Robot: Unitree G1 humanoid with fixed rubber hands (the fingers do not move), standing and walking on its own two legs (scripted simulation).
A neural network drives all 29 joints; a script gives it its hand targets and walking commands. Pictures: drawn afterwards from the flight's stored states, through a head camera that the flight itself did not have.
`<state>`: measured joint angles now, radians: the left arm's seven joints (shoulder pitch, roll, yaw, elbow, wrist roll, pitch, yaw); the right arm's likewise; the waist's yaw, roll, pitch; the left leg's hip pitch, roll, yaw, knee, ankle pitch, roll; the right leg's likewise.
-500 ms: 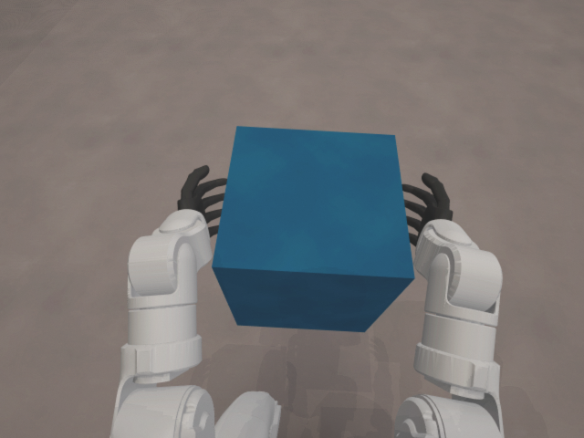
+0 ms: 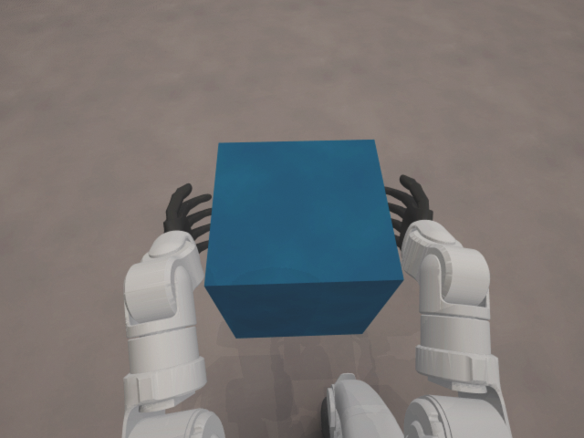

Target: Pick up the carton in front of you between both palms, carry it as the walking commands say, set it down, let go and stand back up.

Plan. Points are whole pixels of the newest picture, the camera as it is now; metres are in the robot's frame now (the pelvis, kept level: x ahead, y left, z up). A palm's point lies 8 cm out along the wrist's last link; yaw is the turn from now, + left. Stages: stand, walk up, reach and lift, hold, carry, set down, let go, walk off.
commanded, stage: carry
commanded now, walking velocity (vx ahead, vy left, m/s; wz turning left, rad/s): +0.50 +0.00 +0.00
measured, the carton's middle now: (298, 248) +0.36 -0.03 +0.01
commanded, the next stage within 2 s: none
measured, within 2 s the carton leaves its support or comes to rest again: neither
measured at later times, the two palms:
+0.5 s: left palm (179, 82) +0.63 +0.15 +0.11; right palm (353, 74) +0.65 -0.15 +0.11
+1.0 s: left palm (185, 4) +0.93 +0.16 +0.11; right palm out of the picture +0.94 -0.14 +0.11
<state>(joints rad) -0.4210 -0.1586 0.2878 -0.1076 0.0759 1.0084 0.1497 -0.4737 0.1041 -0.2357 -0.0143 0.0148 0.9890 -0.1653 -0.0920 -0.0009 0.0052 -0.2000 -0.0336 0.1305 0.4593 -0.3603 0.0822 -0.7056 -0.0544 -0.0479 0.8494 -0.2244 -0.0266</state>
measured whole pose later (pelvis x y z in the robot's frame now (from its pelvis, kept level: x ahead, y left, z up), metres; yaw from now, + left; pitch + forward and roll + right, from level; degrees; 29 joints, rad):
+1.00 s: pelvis +0.71 +0.01 +0.00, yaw +0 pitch +3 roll +0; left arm 0.06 -0.13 0.04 -0.55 0.05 1.19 0.13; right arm 0.05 0.13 -0.03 -0.52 -0.04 1.17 -0.12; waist -0.01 -0.01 -0.16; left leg 0.07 0.02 0.20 0.21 -0.33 0.01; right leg -0.59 -0.11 -0.16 0.56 -0.04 0.01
